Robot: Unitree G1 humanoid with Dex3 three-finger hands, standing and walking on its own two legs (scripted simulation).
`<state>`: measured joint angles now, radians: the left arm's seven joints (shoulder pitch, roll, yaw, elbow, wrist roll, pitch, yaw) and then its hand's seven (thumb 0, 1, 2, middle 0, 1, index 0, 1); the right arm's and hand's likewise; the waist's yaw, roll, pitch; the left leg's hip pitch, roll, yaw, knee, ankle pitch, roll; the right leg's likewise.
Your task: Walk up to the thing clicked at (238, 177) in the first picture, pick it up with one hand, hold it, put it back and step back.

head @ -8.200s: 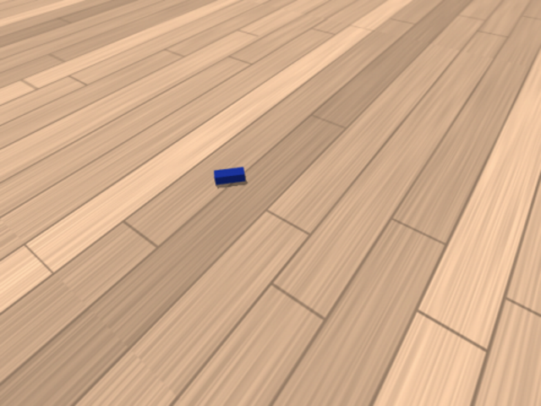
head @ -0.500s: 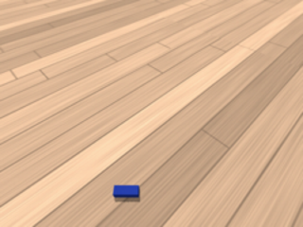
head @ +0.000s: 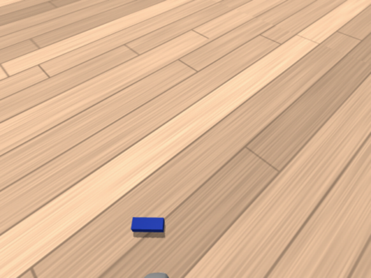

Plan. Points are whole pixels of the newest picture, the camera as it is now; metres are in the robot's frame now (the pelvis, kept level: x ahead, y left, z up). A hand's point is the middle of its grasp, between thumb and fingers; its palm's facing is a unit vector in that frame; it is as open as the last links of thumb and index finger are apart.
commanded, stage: walk up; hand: left
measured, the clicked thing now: (148, 224) +0.43 +0.25 -0.74
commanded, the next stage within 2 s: none
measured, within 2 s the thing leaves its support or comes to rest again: neither
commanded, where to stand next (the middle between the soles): +0.05 +0.01 m, yaw +1 degrees
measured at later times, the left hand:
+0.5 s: hand out of the picture +0.10 +0.24 -0.13, palm faces +0.00 -0.93 -0.38, open 7.4 cm
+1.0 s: hand out of the picture +0.09 +0.25 -0.14, palm faces -0.03 -0.94 -0.33, open 7.4 cm
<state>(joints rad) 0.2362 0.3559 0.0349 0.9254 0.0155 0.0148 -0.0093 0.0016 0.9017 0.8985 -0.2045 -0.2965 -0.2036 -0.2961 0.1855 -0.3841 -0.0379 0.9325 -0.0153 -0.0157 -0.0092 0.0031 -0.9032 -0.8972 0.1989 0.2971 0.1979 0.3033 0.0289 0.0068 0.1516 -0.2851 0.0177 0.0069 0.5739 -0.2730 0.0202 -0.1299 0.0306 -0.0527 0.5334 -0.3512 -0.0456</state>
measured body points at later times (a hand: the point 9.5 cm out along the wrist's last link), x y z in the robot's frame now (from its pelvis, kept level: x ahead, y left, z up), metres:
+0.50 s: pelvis +0.01 -0.02 +0.01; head +0.03 -0.04 +0.46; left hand +0.10 +0.29 -0.11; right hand +0.12 -0.32 -0.13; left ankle +0.05 +0.12 -0.73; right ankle -0.02 -0.14 -0.73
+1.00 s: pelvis +0.00 +0.00 +0.02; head +0.02 +0.01 +0.46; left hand +0.09 +0.30 -0.12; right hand +0.08 -0.30 -0.12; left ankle +0.05 +0.12 -0.73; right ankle -0.02 -0.14 -0.73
